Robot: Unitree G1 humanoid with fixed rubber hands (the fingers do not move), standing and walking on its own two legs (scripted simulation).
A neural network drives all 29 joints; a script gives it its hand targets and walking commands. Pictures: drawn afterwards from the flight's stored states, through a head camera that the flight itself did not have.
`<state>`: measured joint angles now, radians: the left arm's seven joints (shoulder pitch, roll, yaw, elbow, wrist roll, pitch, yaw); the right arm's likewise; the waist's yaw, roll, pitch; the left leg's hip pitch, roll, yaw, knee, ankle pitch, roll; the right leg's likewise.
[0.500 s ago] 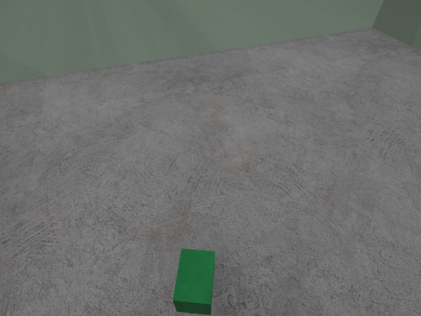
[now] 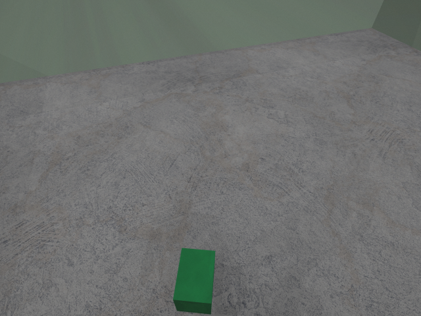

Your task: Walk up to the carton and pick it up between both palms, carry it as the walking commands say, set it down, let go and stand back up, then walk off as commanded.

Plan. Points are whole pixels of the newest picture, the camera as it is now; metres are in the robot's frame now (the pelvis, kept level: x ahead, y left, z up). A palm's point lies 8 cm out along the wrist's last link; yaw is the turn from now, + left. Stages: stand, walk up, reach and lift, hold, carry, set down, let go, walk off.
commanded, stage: walk up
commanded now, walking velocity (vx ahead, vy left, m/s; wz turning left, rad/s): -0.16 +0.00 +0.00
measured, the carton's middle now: (196, 280) +0.41 +0.06 -0.69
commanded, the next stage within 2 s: none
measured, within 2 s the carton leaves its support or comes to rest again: neither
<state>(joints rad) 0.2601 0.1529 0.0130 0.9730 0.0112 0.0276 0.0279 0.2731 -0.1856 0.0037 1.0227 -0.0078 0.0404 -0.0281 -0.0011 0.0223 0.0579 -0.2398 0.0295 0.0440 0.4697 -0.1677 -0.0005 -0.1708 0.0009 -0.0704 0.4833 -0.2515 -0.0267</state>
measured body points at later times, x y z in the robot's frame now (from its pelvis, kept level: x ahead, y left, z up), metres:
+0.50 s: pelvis +0.00 +0.00 +0.00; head +0.01 -0.01 +0.45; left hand +0.04 +0.23 -0.15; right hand +0.02 -0.23 -0.16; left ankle +0.06 +0.12 -0.74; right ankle +0.01 -0.10 -0.74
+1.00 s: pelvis +0.00 +0.00 +0.00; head +0.01 -0.01 +0.45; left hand +0.04 +0.23 -0.15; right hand +0.01 -0.24 -0.16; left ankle +0.06 +0.12 -0.74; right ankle +0.01 -0.10 -0.74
